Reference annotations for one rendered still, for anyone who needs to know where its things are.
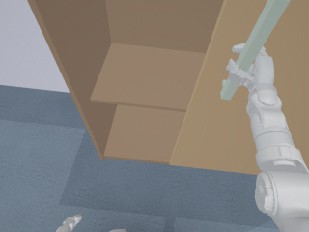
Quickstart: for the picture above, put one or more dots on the robot left hand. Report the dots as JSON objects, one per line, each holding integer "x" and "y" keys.
{"x": 69, "y": 223}

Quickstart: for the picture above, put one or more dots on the right robot upper arm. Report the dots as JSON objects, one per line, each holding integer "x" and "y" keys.
{"x": 284, "y": 196}

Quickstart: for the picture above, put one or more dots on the handle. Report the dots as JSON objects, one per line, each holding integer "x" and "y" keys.
{"x": 261, "y": 31}

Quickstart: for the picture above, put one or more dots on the wardrobe door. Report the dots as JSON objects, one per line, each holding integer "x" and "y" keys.
{"x": 216, "y": 134}

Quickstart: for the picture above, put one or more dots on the robot right hand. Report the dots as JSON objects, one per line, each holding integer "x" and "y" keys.
{"x": 262, "y": 71}

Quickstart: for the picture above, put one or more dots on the right robot forearm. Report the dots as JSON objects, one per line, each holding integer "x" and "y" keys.
{"x": 274, "y": 145}

